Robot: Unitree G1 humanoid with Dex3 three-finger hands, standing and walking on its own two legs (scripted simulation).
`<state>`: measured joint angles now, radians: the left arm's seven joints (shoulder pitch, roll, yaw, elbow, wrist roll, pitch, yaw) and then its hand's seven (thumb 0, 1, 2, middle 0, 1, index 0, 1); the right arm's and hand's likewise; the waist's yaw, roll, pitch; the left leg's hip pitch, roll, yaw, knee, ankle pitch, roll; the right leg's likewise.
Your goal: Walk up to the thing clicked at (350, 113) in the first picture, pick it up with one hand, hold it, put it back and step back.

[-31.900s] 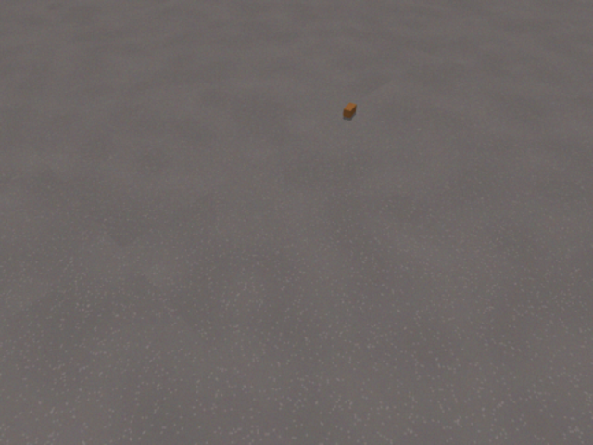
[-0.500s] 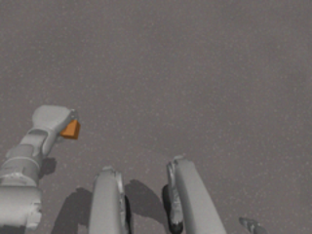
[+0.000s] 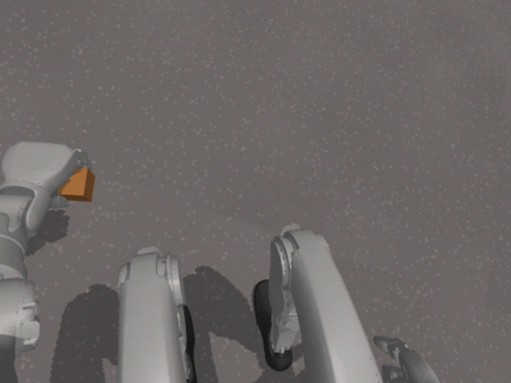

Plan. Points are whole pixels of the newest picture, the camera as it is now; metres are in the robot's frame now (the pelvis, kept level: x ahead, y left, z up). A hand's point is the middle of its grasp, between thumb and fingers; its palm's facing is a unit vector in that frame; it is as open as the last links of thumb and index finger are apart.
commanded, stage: crouch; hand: left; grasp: from above
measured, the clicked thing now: (61, 183) +0.45 +0.28 -0.19
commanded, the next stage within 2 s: lower in 0.50 s
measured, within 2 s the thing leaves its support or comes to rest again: neither
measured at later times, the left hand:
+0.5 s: hand (64, 189) +0.45 +0.28 -0.21, palm faces -0.47 +0.04 -0.88, open 7.8 cm
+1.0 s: hand (74, 197) +0.44 +0.28 -0.26, palm faces -0.48 +0.00 -0.88, open 7.7 cm
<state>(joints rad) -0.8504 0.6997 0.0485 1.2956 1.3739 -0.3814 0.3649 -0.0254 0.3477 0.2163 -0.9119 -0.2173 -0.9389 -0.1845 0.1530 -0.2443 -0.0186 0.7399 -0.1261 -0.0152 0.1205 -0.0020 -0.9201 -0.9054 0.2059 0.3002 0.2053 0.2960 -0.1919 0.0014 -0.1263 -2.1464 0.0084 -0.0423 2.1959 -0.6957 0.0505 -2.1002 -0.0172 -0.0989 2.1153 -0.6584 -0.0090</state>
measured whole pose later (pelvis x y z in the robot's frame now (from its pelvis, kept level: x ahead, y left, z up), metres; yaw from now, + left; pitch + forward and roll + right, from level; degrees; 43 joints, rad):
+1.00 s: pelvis +0.00 +0.00 -0.08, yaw -3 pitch +32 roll -9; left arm -0.92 0.86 0.12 1.49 1.45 -0.47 0.47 -0.03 0.34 0.23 -0.91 -0.23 -0.94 -0.21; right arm 0.11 -0.27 0.07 0.75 -0.19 -0.04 0.14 0.00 -0.92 -0.90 0.21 0.30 0.20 0.30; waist -0.26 -0.06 -0.01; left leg -2.33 0.03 -0.09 2.47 -0.71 0.06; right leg -2.27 -0.01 -0.15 2.35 -0.65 -0.01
